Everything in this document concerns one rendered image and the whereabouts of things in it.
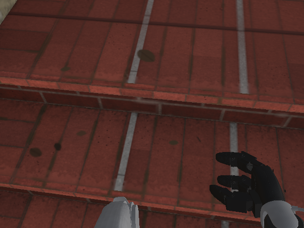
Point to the robot right hand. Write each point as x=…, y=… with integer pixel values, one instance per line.
x=253, y=192

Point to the robot left shin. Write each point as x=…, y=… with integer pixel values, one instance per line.
x=120, y=199

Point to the right robot forearm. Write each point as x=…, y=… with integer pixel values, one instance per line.
x=278, y=214

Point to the robot left thigh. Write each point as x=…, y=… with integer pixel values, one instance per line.
x=119, y=214

